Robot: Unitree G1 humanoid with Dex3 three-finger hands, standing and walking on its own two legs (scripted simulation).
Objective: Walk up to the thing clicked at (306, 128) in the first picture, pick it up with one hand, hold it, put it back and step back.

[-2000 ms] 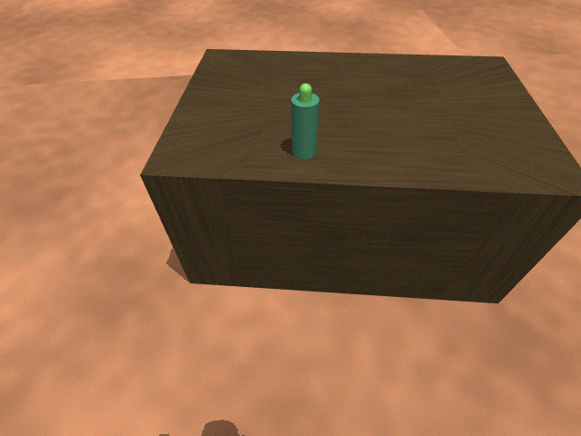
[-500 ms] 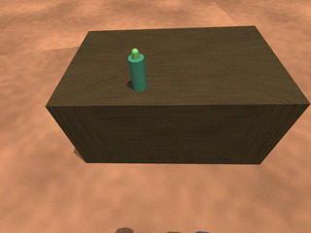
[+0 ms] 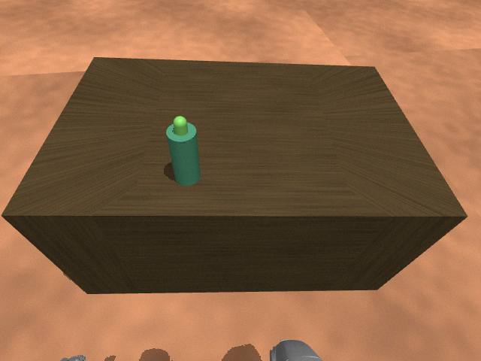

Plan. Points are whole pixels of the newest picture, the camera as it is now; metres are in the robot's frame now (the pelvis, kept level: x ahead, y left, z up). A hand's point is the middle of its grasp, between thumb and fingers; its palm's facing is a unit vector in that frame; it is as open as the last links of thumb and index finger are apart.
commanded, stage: walk up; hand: left
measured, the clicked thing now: (184, 150) +0.60 +0.16 -0.07
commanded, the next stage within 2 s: stand in 1.90 s
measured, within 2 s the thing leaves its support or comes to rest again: neither
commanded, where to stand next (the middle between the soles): +0.16 -0.01 m, yaw +2 degrees
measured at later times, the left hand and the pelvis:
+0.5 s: hand (139, 328) +0.20 +0.20 -0.14, palm faces +0.01 -0.92 -0.40, open 7.4 cm; pelvis +0.10 -0.06 -0.02, yaw +2 degrees
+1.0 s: hand out of the picture +0.12 +0.24 -0.16, palm faces +0.02 -0.92 -0.40, open 7.4 cm; pelvis +0.09 -0.03 -0.01, yaw +2 degrees
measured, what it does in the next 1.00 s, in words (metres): steps on the spot: right foot, then left foot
